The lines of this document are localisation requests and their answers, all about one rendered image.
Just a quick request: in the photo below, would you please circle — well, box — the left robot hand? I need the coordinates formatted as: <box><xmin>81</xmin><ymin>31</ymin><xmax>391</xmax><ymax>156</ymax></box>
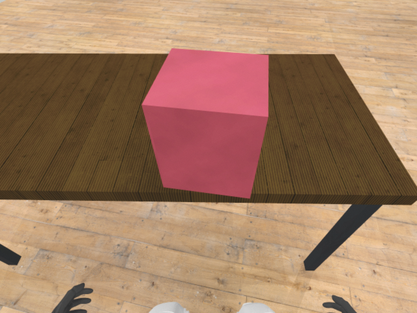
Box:
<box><xmin>52</xmin><ymin>283</ymin><xmax>93</xmax><ymax>313</ymax></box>

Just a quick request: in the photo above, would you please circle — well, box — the table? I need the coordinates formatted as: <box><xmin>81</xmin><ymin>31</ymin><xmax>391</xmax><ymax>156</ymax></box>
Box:
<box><xmin>0</xmin><ymin>53</ymin><xmax>417</xmax><ymax>271</ymax></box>

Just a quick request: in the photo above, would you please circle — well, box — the carton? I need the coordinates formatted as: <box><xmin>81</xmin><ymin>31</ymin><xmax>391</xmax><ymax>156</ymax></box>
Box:
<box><xmin>142</xmin><ymin>48</ymin><xmax>268</xmax><ymax>199</ymax></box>

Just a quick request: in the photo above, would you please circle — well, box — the right robot hand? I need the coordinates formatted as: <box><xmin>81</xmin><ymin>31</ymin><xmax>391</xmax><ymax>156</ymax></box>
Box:
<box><xmin>323</xmin><ymin>295</ymin><xmax>357</xmax><ymax>313</ymax></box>

